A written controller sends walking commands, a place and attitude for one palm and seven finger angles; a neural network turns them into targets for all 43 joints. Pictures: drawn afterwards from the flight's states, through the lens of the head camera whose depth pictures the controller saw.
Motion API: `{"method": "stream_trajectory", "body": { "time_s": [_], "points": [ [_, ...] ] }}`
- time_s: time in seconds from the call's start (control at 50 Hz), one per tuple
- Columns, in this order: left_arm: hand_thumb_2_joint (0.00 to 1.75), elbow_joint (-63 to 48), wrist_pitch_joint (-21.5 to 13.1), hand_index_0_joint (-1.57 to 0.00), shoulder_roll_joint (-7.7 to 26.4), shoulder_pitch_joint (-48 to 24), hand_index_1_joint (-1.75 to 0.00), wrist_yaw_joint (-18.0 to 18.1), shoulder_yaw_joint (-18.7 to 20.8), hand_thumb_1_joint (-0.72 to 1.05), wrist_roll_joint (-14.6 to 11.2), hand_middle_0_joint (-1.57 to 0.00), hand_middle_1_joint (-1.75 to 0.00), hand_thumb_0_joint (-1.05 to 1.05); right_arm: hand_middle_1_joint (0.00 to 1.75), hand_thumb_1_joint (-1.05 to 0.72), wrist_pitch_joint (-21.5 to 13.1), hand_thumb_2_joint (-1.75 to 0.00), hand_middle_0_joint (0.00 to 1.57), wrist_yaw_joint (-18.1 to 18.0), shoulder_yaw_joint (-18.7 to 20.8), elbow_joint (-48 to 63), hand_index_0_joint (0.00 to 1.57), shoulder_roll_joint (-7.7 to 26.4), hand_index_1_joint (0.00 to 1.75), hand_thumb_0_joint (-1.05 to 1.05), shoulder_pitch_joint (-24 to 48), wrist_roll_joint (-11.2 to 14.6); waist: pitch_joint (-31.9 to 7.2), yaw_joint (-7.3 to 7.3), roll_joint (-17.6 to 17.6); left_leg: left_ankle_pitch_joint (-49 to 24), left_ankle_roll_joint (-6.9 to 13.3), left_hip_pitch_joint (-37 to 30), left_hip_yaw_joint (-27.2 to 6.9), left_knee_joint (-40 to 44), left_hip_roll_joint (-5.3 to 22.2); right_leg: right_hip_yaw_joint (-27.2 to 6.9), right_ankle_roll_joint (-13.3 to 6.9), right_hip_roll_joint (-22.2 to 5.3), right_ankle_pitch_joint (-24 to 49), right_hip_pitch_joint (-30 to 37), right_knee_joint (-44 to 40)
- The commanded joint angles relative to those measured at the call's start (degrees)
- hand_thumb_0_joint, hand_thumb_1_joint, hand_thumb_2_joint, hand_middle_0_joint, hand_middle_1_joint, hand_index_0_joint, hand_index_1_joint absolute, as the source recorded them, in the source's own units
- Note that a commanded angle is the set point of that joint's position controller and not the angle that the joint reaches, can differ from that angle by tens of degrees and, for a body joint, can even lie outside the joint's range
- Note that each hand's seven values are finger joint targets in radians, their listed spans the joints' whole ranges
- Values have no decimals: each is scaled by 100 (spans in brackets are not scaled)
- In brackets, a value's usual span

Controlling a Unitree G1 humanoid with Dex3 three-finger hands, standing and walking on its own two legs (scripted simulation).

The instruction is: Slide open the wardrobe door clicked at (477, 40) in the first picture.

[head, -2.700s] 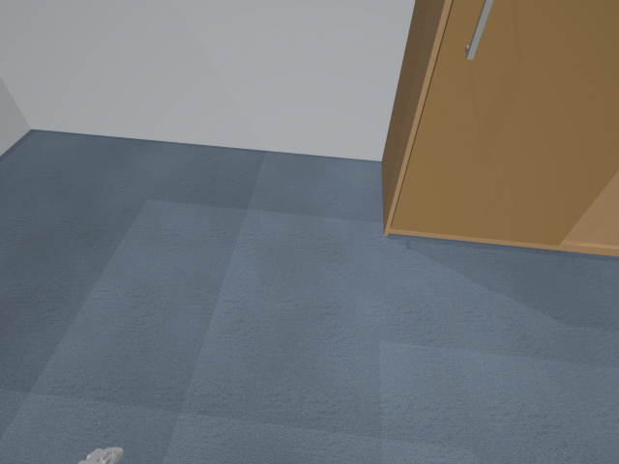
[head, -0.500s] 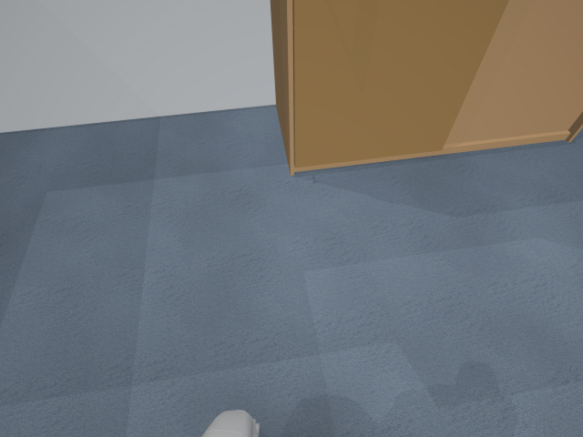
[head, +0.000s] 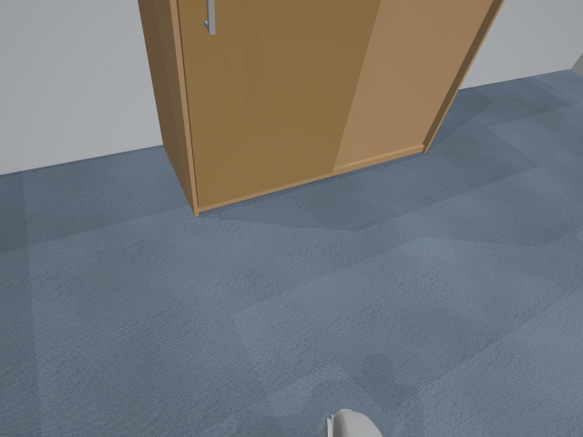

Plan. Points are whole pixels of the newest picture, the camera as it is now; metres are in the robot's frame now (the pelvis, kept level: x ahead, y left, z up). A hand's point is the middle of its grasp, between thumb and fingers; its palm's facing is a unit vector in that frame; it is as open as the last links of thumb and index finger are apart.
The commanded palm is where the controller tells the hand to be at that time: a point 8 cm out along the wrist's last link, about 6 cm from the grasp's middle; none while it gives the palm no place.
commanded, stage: walk to a spot facing it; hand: left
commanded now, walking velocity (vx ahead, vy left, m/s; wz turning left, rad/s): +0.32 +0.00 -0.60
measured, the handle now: out of the picture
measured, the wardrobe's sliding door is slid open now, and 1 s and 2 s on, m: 0.00 0.00 0.00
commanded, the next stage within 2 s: turn to face it in 1.24 s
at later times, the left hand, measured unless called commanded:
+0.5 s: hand (234, 329) +0.34 +0.11 -0.18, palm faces -0.26 -0.94 -0.21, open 7.3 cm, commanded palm none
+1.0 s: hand (245, 246) +0.54 +0.12 -0.18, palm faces -0.38 -0.92 -0.14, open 7.4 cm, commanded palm none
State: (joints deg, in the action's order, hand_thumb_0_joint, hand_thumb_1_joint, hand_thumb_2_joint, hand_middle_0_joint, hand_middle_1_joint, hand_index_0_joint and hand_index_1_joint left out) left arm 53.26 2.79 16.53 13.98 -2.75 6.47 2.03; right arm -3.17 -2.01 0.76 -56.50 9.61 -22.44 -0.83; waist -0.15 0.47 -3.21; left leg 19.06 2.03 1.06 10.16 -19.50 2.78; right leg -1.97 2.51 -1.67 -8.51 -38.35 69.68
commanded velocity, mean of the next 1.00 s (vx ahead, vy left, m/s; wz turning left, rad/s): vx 0.34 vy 0.00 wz -0.44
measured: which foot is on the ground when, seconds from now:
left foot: down 0.00-0.28, up 0.30-0.72, down 0.74-1.00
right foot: up 0.00-0.26, down 0.28-0.74, up 0.76-1.00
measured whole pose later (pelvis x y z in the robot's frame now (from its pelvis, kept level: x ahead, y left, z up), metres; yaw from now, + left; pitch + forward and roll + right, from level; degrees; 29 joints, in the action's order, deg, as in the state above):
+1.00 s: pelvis +0.43 -0.04 +0.00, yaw -29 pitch -1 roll -1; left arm 58.2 1.4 11.7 17.2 -1.6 5.9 1.8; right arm -4.5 -1.6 3.2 -57.3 9.5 -16.3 -1.1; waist 1.2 1.6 -2.8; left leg 16.5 1.5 6.5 17.5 -24.8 5.6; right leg 1.9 0.8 -5.3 -10.1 -35.7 71.5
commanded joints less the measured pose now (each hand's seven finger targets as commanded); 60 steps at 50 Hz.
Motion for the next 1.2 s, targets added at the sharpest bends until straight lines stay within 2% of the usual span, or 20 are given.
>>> {"method": "stream_trajectory", "body": {
  "time_s": [0.0,0.12,0.18,0.22,0.24,0.26,0.28,0.36,0.42,0.52,0.64,0.68,0.7,0.72,0.74,0.8,0.88,1.04,1.12,1.18],
  "points": [
    [90,-547,-109,-20,-201,-816,-30,-68,-157,90,-3,-20,-30,0,30,-90,-200,-90,20,-75,176,44,20,744,30,0,-704,-11,846,-227,1058,-2998,-40,-523,-626,600,1406,370,4,-146,-1,-1217,-246],
    [90,-714,-219,-20,-400,-1758,-30,-109,-306,90,-39,-20,-30,0,30,-90,-164,-90,20,-76,190,-329,20,735,30,0,-1205,-96,979,-485,1102,-4416,250,-1058,22,342,1524,1123,-304,-28,-421,-595,-2322],
    [90,-487,-301,-20,-253,-1109,-30,-37,-272,90,-31,-20,-30,0,30,-90,-138,-90,20,-52,266,-391,20,952,30,0,-1128,-58,365,-152,1319,-6926,161,-1056,461,-816,1525,1520,-644,492,-778,829,-3029],
    [90,-130,-416,-20,77,74,-30,23,-140,90,1,-20,-30,0,30,-90,-133,-90,20,-25,285,-273,20,1087,30,0,-855,-3,-277,438,1359,-6674,-38,-228,605,-2418,1455,1452,-858,594,-452,2772,-3658],
    [90,138,-479,-20,499,955,-30,72,-18,90,13,-20,-30,0,30,-90,-129,-90,20,46,261,-182,20,989,30,0,-681,83,-887,886,820,-4710,-208,1252,631,-3943,1361,620,-1190,-155,163,4740,-3904],
    [90,258,-524,-20,1071,1549,-30,170,91,90,-56,-20,-30,0,30,-90,-161,-90,20,62,199,29,20,551,30,0,-754,163,-1684,898,-406,1082,-535,3177,401,-6050,281,-2445,-2055,-2024,1099,6212,-4155],
    [90,227,-459,-20,1193,1467,-30,269,118,90,-202,-20,-30,0,30,-90,-178,-90,20,5,225,277,20,609,30,0,-179,158,-1711,911,-98,1464,-393,3741,-548,-6931,212,-3282,-2386,-2414,1531,6060,-4703],
    [90,35,-572,-20,373,125,-30,321,-136,90,-167,-20,-30,0,30,-90,22,-90,20,80,257,160,20,449,30,0,123,-39,340,40,653,40,-419,3196,-948,-5928,906,-1376,-1580,-1630,682,2538,-5476],
    [90,75,-670,-20,274,-138,-30,320,-178,90,-71,-20,-30,0,30,-90,177,-90,20,120,245,55,20,198,30,0,-361,-66,425,-406,368,-160,-536,2819,-781,-5038,860,-469,-1394,-1137,785,1741,-5587],
    [90,222,-730,-20,179,159,-30,264,-195,90,-85,-20,-30,0,30,-90,123,-90,20,265,253,371,20,240,30,0,474,-73,491,-216,-461,-1020,-627,2941,-570,-3353,739,-304,-1277,-680,590,1974,-5555],
    [90,333,-687,-20,336,770,-30,302,-149,90,-73,-20,-30,0,30,-90,-38,-90,20,322,256,691,20,350,30,0,1592,-68,360,213,-415,-602,-464,2654,-324,-1831,296,-857,-1223,-914,1387,3113,-5042],
    [90,335,-676,-20,357,694,-30,321,-132,90,-92,-20,-30,0,30,-90,-101,-90,20,259,323,546,20,516,30,0,1095,-82,44,-93,-21,-764,-409,1532,-210,-1006,122,-763,-1072,-787,1937,3017,-4225],
    [90,290,-679,-20,269,628,-30,316,-127,90,-136,-20,-30,0,30,-90,-143,-90,20,191,395,294,20,830,30,0,303,-117,-444,-455,338,-1124,-256,-18,-507,-660,382,-537,-850,-518,1933,2321,-3093],
    [90,198,-665,-20,-54,826,-30,258,-158,90,-208,-20,-30,0,30,-90,-173,-90,20,139,575,101,20,1559,30,0,-510,-204,-1225,-691,1789,-1498,278,-1631,-2388,-561,2037,208,-506,211,-156,914,-1346],
    [90,96,-722,-20,-74,659,-30,244,-211,90,-170,-20,-30,0,30,-90,-115,-90,20,132,554,6,20,1707,30,0,-877,-132,-1345,-759,2163,-1851,693,-1828,-3265,6,2907,223,-427,354,-2387,227,68],
    [90,142,-600,-20,-41,74,-30,173,-109,90,-70,-20,-30,0,30,-90,-147,-90,20,88,328,162,20,853,30,0,132,-88,90,-435,974,-1444,377,9,-1963,432,2369,17,-337,-359,-1293,-35,699],
    [90,282,-275,-20,-469,584,-30,108,-99,90,-10,-20,-30,0,30,-90,-202,-90,20,65,258,116,20,478,30,0,504,-46,532,94,1071,-1006,-68,1145,-387,760,1739,244,-223,-452,-367,396,496],
    [90,-139,-144,-20,-516,-306,-30,4,-78,90,3,-20,-30,0,30,-90,-200,-90,20,50,321,-18,20,592,30,0,-44,-37,843,-68,1089,-1628,266,246,320,883,1791,558,-18,-667,246,-702,-719],
    [90,-398,-211,-20,-571,-1097,-30,-18,-145,90,-21,-20,-30,0,30,-90,-137,-90,20,47,366,-179,20,702,30,0,-440,-98,935,-352,1038,-2437,330,-391,580,628,1916,914,-125,-551,-94,-495,-2179],
    [90,-412,-290,-20,-483,-1024,-30,6,-156,90,-35,-20,-30,0,30,-90,-80,-90,20,72,414,-196,20,838,30,0,-486,-114,694,-277,1057,-3923,254,-607,891,-67,1971,1228,-363,-167,-514,272,-2885]
  ]
}}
